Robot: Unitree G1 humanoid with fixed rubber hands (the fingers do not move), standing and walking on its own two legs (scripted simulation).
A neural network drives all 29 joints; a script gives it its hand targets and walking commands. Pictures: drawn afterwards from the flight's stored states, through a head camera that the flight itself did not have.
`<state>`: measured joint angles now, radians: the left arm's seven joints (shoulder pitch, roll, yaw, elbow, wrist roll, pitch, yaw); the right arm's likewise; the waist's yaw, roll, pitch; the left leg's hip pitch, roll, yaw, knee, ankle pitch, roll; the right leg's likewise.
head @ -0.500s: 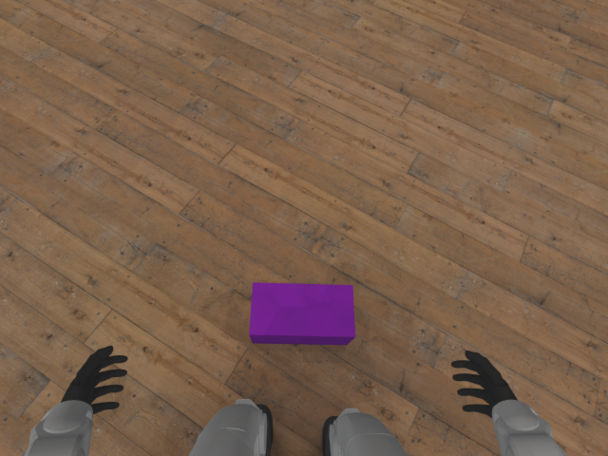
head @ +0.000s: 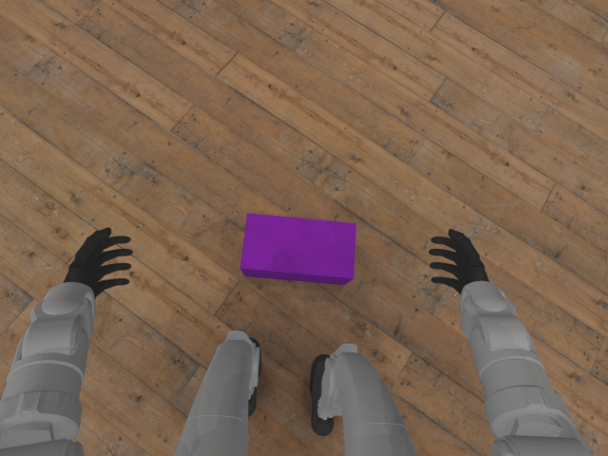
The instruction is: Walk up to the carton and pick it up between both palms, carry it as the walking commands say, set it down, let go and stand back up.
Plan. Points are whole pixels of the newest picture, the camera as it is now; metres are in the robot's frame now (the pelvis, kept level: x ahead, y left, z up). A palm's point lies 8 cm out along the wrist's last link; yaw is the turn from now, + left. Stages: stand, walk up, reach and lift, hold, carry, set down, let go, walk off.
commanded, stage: reach and lift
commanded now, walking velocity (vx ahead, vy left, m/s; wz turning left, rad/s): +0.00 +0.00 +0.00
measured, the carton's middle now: (298, 251) +0.46 +0.00 -0.63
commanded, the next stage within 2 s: none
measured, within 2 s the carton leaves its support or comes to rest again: neither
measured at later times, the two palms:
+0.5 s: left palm (134, 189) +0.44 +0.28 -0.15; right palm (440, 199) +0.46 -0.21 -0.15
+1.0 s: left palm (161, 201) +0.46 +0.27 -0.24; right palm (424, 211) +0.47 -0.22 -0.24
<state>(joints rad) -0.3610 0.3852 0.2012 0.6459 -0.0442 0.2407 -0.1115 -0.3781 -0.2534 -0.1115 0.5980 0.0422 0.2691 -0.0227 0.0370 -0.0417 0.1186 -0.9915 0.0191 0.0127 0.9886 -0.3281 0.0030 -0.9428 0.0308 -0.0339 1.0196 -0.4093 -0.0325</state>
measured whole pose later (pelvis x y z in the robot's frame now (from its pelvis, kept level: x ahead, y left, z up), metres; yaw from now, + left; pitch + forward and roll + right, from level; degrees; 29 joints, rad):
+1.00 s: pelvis -0.03 +0.02 -0.10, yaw -3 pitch +48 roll +1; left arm -1.05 0.38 0.40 0.91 -0.06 0.15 -0.10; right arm -1.13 -0.40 -0.22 0.92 0.11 0.17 0.04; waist 0.04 -0.01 -0.01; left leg -1.79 0.01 0.03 1.30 -0.34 0.01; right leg -1.77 0.05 0.03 1.35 -0.40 0.00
